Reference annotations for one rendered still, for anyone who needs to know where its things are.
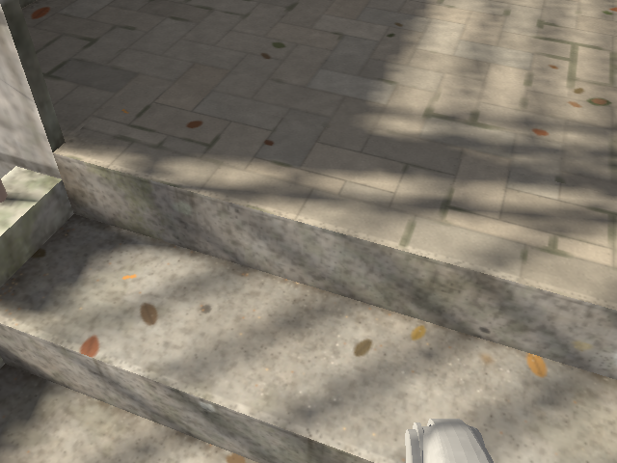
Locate stairs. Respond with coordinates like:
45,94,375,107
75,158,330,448
0,153,617,463

